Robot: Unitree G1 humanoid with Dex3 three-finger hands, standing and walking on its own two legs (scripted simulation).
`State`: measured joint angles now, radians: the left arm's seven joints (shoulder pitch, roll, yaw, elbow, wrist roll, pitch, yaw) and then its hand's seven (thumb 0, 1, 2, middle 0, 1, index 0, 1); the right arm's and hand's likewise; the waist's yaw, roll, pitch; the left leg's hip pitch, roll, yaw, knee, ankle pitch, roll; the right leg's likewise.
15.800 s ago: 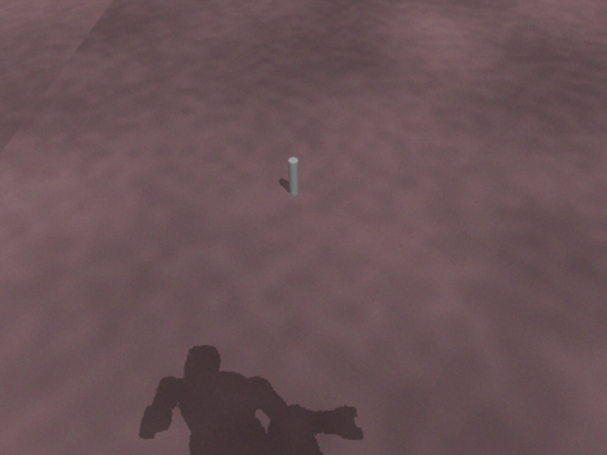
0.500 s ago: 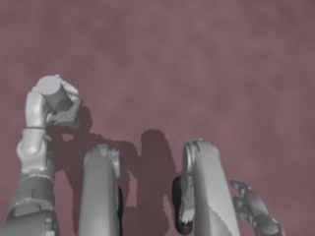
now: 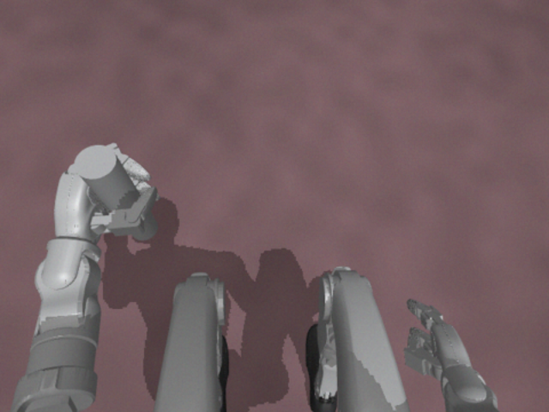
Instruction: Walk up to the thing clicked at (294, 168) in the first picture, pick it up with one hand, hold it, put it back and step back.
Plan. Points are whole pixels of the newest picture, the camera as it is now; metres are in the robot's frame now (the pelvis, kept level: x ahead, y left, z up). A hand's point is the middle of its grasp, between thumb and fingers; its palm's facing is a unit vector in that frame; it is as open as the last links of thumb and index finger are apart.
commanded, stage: lift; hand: left
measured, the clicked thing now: (124, 201) +0.39 +0.20 -0.01
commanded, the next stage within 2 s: hold in 1.54 s
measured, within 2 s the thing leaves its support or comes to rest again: neither
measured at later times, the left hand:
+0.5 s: hand (69, 129) +0.38 +0.18 +0.18, palm faces -0.01 -1.00 -0.04, open 5.6 cm
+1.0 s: hand (27, 41) +0.39 +0.17 +0.26, palm faces -0.04 -1.00 -0.01, open 5.6 cm
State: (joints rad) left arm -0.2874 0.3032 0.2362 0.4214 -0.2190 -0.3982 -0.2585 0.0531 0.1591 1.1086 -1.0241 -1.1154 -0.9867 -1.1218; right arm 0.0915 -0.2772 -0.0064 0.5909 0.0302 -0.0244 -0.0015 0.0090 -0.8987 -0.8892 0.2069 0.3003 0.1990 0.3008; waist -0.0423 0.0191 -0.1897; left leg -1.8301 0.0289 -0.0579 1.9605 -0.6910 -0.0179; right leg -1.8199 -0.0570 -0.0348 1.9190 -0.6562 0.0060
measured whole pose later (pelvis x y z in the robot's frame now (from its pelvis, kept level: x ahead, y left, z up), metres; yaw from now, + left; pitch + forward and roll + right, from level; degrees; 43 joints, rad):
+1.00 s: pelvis +0.06 +0.00 +0.22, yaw +1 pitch +14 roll -1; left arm -0.14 0.24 0.15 0.39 -0.22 -0.32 -0.21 0.05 0.17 1.10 -1.02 -1.13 -0.98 -1.13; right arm 0.24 -0.23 0.01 0.63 0.03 -0.06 -0.05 0.01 -0.90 -0.89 0.21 0.30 0.20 0.30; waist -0.03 0.02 -0.10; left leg -0.85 0.05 -0.02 1.12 -0.52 -0.02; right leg -0.85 -0.03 -0.05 1.09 -0.48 0.01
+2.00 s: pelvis +0.08 +0.00 +0.26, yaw +0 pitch +7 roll -1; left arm -0.15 0.22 0.15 0.48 -0.21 -0.34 -0.23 0.05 0.17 1.10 -1.02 -1.13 -0.98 -1.13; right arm 0.24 -0.23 0.00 0.65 0.02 -0.01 -0.06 0.01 -0.90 -0.89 0.21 0.30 0.20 0.30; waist -0.02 0.01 -0.04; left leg -0.54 0.05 0.01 0.86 -0.44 -0.02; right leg -0.55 -0.03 -0.04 0.84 -0.41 0.01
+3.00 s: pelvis +0.07 -0.01 +0.27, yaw +0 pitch +5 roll +0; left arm -0.15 0.21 0.15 0.48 -0.21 -0.35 -0.24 0.05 0.17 1.10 -1.01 -1.14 -0.98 -1.13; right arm 0.24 -0.23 0.00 0.67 0.02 -0.03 -0.06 0.01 -0.90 -0.89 0.21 0.30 0.20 0.30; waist -0.02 0.01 -0.02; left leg -0.48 0.05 0.01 0.80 -0.40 -0.03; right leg -0.50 -0.02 -0.03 0.79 -0.38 0.01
